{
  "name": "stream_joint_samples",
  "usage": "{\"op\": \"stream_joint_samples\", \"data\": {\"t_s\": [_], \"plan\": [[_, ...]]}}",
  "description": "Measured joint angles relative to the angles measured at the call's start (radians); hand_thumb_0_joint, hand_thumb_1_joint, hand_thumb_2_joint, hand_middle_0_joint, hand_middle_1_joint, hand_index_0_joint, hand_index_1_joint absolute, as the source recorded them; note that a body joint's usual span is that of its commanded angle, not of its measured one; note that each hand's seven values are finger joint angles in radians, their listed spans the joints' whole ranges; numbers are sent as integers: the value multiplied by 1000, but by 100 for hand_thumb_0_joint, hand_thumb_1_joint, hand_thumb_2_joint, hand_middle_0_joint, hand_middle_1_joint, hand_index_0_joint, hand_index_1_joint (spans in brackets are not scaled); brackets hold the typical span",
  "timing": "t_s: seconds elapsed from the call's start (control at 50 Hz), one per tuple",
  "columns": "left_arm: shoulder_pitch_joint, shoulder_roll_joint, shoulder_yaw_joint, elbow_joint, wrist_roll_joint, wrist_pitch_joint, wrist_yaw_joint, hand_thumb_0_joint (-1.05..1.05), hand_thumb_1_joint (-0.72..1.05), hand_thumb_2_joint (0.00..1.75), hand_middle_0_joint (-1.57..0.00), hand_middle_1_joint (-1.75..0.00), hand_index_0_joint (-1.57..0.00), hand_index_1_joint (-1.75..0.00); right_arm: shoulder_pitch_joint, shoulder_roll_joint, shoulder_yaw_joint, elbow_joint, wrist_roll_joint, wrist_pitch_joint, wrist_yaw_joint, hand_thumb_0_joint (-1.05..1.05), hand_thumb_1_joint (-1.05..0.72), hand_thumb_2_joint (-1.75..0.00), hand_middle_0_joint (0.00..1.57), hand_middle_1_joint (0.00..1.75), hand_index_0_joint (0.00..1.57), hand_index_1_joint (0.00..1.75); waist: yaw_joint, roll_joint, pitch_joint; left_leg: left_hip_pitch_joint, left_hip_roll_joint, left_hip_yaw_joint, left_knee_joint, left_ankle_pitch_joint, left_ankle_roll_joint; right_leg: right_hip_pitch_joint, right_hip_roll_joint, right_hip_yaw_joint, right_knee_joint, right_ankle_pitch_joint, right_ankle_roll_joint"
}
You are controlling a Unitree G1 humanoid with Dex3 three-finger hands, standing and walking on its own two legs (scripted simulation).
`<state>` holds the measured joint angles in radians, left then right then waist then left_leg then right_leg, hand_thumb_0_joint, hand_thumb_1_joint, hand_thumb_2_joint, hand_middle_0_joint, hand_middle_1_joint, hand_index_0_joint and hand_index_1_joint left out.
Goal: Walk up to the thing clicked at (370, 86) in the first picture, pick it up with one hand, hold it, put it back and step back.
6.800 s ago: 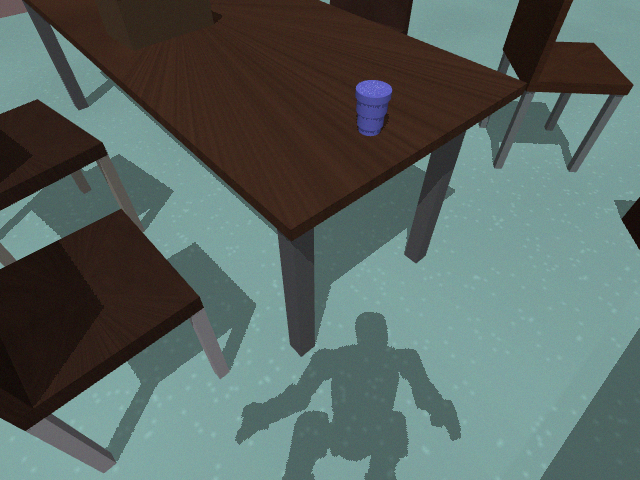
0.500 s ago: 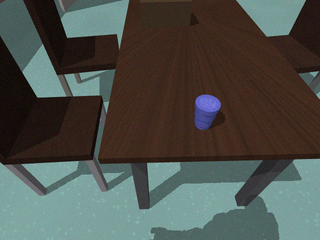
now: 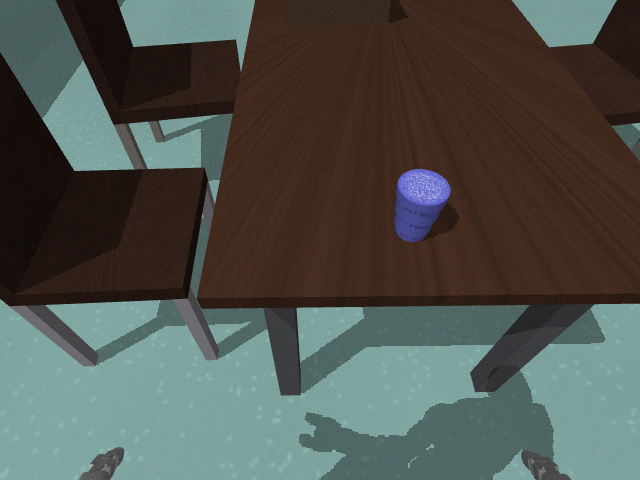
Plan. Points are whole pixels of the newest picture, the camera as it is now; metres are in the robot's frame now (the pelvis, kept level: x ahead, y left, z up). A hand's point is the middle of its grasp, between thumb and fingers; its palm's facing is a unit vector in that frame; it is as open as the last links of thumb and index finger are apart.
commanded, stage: rise first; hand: right
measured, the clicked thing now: (416, 209) +0.50 -0.15 +0.02
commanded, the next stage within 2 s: go down in 1.66 s
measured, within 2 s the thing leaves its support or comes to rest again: neither
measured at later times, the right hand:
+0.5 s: hand (527, 417) +0.21 -0.25 -0.04, palm faces +0.24 +0.91 -0.34, open 16.8 cm
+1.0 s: hand (569, 396) +0.20 -0.25 +0.06, palm faces +0.28 +0.89 -0.37, open 17.6 cm
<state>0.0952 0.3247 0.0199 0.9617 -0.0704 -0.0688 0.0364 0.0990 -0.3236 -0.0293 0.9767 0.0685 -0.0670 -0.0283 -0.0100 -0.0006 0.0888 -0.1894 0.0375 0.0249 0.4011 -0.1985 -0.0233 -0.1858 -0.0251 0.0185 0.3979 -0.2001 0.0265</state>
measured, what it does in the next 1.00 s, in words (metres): stands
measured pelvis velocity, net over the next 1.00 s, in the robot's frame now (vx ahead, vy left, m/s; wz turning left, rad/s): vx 0.02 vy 0.00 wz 0.00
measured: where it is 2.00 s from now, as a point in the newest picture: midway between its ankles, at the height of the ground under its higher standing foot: outside the picture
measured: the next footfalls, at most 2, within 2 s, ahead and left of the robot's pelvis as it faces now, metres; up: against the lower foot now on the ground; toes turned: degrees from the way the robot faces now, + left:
none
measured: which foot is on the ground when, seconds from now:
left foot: down 0.00-1.00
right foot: down 0.00-1.00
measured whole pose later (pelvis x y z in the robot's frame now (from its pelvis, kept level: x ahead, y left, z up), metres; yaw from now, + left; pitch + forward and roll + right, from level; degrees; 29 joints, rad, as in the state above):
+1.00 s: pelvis +0.02 +0.00 +0.00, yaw +0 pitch -3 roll +0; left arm 0.27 0.21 0.12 0.57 -0.02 -0.08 0.05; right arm 0.47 -0.29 -0.23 -0.10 0.04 -0.16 -0.03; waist -0.04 -0.03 0.04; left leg -0.12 0.04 0.02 0.41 -0.23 -0.02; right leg -0.11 -0.03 0.01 0.40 -0.23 0.03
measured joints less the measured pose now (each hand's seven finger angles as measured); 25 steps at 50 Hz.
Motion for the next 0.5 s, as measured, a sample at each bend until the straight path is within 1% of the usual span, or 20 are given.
{"op": "stream_joint_samples", "data": {"t_s": [0.04, 0.08, 0.12, 0.16, 0.24, 0.36, 0.42, 0.5], "plan": [[-38, -17, 27, -10, -2, -18, 15, 1, 71, 71, -12, -17, -10, -18, -40, 10, -27, -20, 0, -19, -17, 1, -71, -70, 13, 17, 13, 17, -1, 2, -3, -41, 0, -2, 29, -7, 1, -39, 0, -1, 26, -6, 0], [-66, -33, 59, -24, 11, -21, 22, 1, 61, 61, -10, -14, -8, -15, -66, 19, -60, -54, -14, -25, -24, 1, -61, -60, 12, 14, 11, 14, -2, 4, -14, -73, -1, -5, 48, -12, 2, -68, -1, -3, 43, -10, 1], [-65, -49, 83, -54, 24, -23, 24, 1, 49, 50, -9, -11, -7, -12, -56, 26, -90, -107, -25, -32, -26, 1, -49, -50, 10, 11, 10, 11, 0, 4, -34, -84, -3, -8, 47, -11, 3, -78, -3, -6, 42, -11, 1], [-39, -58, 92, -91, 31, -19, 24, 1, 37, 41, -8, -10, -7, -10, -24, 27, -104, -164, -30, -28, -27, 1, -38, -41, 9, 9, 9, 9, 2, 3, -55, -77, -5, -9, 34, -10, 2, -71, -5, -7, 32, -12, 2], [29, -69, 85, -149, 32, 0, 27, 1, 14, 26, -7, -8, -6, -8, 59, 24, -109, -277, -29, -10, -32, 1, -16, -27, 8, 7, 7, 7, 1, -2, -87, -51, -9, -12, 17, -14, 2, -47, -9, -11, 20, -21, 3], [91, -96, 64, -256, 34, 12, 40, 1, -19, 14, -7, -6, -6, -7, 138, 34, -104, -439, -33, -2, -44, 0, 15, -14, 6, 6, 6, 6, -7, -12, -81, -17, -9, -13, 9, -22, 2, -13, -10, -13, 14, -30, 2], [117, -106, 48, -320, 36, 6, 44, 0, -32, 10, -7, -6, -7, -7, 175, 37, -107, -535, -33, -7, -47, 0, 27, -11, 6, 6, 6, 5, -12, -14, -78, 2, -8, -11, 5, -26, 1, 7, -8, -12, 7, -32, 2], [136, -116, 33, -363, 40, -2, 41, 0, -42, 7, -8, -6, -7, -7, 217, 38, -119, -655, -32, -13, -45, 0, 38, -8, 6, 6, 6, 5, -21, -16, -80, 26, -6, -10, 2, -31, 1, 31, -7, -12, 1, -35, 2]]}}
